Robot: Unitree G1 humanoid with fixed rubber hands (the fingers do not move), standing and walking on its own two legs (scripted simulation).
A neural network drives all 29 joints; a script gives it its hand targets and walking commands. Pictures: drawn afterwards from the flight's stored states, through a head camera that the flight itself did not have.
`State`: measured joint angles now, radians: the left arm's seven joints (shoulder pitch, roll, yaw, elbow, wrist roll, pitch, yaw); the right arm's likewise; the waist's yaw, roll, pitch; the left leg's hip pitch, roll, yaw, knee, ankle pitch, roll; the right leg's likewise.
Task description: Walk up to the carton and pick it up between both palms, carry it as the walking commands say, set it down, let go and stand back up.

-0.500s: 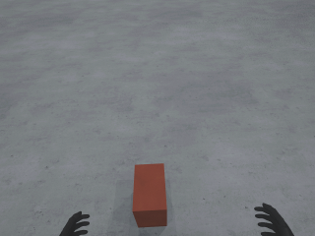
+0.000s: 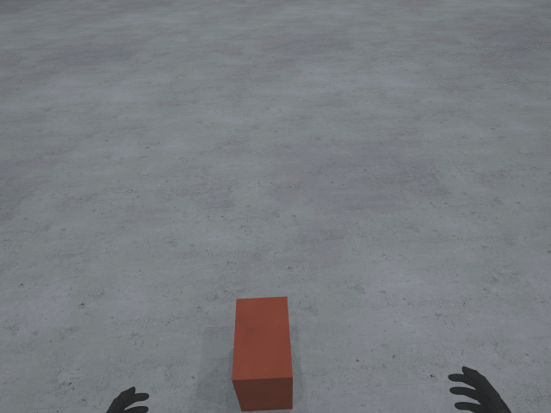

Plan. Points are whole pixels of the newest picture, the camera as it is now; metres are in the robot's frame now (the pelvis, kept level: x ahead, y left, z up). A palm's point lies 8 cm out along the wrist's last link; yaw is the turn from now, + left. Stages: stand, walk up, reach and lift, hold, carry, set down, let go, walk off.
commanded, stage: stand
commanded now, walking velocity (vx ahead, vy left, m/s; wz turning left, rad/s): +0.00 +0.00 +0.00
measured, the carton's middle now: (264, 353) +0.49 +0.09 -0.63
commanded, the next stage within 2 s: none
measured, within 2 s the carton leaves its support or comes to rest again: neither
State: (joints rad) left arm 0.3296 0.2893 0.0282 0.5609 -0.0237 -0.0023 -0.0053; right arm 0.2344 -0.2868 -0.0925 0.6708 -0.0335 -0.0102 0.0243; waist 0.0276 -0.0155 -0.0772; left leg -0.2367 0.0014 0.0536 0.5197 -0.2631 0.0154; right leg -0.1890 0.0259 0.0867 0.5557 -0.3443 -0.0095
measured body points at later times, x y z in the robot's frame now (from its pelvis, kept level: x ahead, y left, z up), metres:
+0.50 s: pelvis -0.01 +0.00 +0.00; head -0.06 +0.00 +0.45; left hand +0.11 +0.28 -0.08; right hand +0.14 -0.28 -0.08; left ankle +0.01 +0.12 -0.73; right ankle -0.03 -0.12 -0.73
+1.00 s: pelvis -0.02 +0.00 +0.00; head -0.07 +0.00 +0.45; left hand +0.10 +0.28 -0.08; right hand +0.13 -0.28 -0.07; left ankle +0.01 +0.12 -0.73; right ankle -0.03 -0.12 -0.73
